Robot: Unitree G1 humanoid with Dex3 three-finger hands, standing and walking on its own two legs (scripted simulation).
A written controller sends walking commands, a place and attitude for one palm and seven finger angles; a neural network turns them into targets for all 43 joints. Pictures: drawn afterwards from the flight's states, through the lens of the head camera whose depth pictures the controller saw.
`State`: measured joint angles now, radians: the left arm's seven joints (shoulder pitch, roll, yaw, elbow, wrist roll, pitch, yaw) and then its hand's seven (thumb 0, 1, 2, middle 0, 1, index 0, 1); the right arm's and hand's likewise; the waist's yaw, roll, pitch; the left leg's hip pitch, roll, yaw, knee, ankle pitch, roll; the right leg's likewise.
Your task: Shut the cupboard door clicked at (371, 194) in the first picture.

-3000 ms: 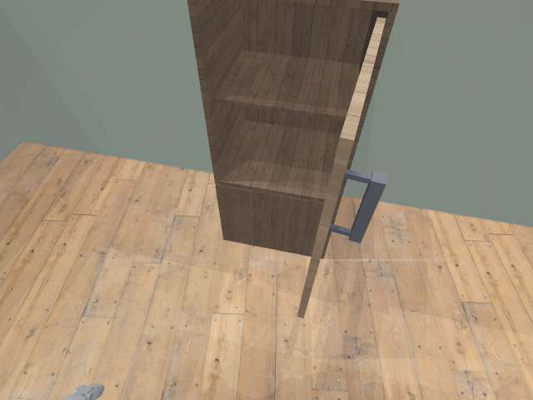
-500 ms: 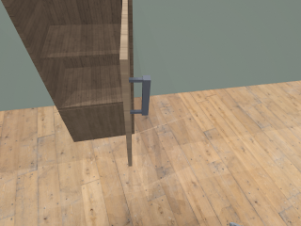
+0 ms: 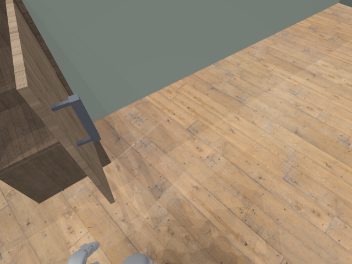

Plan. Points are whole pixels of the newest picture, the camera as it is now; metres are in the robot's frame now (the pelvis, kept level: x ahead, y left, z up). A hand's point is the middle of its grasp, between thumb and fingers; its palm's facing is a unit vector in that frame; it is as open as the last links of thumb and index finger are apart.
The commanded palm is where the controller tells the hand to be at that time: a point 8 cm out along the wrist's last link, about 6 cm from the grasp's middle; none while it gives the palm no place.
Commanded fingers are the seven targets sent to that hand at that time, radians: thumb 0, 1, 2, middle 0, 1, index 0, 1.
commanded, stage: walk around to get in front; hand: left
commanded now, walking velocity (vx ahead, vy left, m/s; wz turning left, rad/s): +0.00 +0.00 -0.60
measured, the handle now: (78, 123) +0.42 +0.26 +0.06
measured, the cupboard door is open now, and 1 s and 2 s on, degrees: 83 83 83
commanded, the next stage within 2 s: none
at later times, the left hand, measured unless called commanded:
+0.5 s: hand out of the picture +0.14 +0.22 -0.16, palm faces -0.27 -0.94 -0.19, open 7.4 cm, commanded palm none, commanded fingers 0.00 0.90 0.90 -0.20 -0.30 -0.20 -0.30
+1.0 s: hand (120, 255) +0.16 +0.16 -0.16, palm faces -0.49 -0.85 -0.20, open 7.4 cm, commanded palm none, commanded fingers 0.00 0.90 0.90 -0.20 -0.30 -0.20 -0.30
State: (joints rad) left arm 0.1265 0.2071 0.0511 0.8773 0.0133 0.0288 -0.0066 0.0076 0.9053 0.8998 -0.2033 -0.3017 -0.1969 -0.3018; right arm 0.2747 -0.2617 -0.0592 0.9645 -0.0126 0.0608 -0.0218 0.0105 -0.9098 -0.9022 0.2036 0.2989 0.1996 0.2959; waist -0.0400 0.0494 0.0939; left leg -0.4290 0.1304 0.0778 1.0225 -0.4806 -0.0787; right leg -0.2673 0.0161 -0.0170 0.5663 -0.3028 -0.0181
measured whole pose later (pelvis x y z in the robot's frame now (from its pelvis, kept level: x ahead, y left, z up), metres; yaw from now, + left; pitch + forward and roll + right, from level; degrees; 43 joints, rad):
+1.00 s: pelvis +0.04 +0.01 +0.01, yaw -34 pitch +0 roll +0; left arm 0.31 0.20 0.06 0.96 0.02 0.00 -0.02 0.01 0.90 0.90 -0.21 -0.30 -0.20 -0.30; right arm 0.21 -0.24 -0.06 0.90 -0.02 0.02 0.02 0.01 -0.91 -0.90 0.20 0.30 0.20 0.30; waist 0.03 -0.01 0.02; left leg -0.43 0.09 0.06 0.77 -0.35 -0.09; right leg -0.15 0.03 0.07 0.44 -0.28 -0.01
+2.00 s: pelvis +0.28 -0.28 +0.00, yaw -58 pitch +0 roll -3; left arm 0.35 0.18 0.05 1.08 0.02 -0.07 0.01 -0.01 0.92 0.90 -0.20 -0.30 -0.20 -0.30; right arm 0.12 -0.17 -0.05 0.96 -0.02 -0.03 0.03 0.01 -0.91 -0.90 0.20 0.30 0.20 0.30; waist 0.04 0.02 0.02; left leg -0.52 0.13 0.10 0.72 -0.19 -0.04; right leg -0.02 0.06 -0.09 0.36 -0.33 -0.04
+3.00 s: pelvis +0.48 -0.67 +0.01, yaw -65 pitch -1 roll -1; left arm 0.31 0.16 0.06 1.09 0.02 -0.08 0.02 -0.02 0.94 0.90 -0.20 -0.30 -0.20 -0.30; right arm 0.22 -0.21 -0.08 1.02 -0.03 -0.01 0.01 0.03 -0.95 -0.90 0.20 0.30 0.20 0.30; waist -0.01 0.04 -0.01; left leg -0.61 0.18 0.07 0.90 -0.14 -0.05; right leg -0.08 0.03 -0.18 0.36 -0.27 -0.07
